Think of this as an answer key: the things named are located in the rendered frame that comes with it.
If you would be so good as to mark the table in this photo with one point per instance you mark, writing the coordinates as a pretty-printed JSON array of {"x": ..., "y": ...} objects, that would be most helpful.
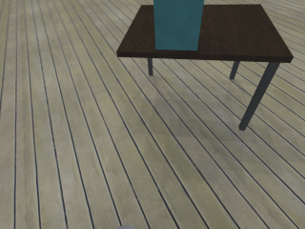
[{"x": 228, "y": 32}]

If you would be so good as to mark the carton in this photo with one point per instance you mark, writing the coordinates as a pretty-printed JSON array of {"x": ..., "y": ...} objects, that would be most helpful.
[{"x": 177, "y": 24}]

